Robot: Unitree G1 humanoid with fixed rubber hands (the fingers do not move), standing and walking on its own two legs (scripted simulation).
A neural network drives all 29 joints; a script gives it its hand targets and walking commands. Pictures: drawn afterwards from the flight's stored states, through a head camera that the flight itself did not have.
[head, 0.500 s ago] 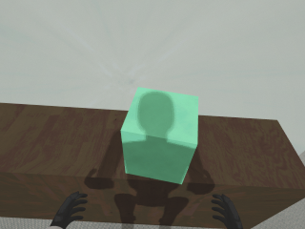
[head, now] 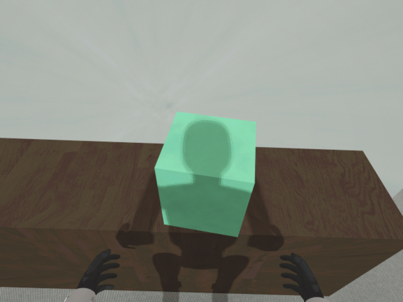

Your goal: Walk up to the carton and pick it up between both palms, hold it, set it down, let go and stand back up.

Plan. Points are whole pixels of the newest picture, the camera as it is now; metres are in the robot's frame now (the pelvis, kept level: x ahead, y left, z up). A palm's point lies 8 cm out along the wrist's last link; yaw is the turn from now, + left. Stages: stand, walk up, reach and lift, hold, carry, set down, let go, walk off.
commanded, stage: set down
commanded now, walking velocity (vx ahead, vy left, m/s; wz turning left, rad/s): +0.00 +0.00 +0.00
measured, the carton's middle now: (207, 175) +0.44 -0.01 -0.04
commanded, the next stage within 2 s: let go in 0.16 s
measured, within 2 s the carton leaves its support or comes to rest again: neither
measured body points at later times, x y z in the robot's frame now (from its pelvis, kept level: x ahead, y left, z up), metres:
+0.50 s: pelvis +0.00 -0.01 +0.00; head -0.01 +0.00 +0.45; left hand +0.17 +0.23 -0.09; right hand +0.17 -0.23 -0.09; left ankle +0.01 +0.13 -0.74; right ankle -0.01 -0.09 -0.74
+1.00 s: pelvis +0.01 +0.01 +0.00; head +0.00 +0.01 +0.45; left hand +0.12 +0.32 -0.10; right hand +0.13 -0.28 -0.11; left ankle +0.01 +0.13 -0.74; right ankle -0.01 -0.09 -0.74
